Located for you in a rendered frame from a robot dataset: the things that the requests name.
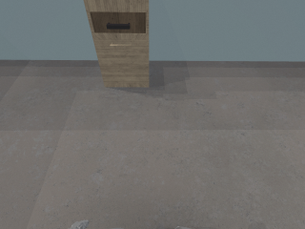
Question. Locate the cabinet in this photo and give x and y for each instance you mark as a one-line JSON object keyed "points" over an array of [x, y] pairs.
{"points": [[122, 68]]}

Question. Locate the drawer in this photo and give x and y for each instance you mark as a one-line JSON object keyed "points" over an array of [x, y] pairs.
{"points": [[100, 19]]}

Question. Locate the handle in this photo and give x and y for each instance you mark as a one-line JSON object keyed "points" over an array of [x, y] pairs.
{"points": [[121, 46], [118, 26]]}

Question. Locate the left robot hand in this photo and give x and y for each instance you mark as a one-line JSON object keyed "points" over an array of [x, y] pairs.
{"points": [[83, 224]]}

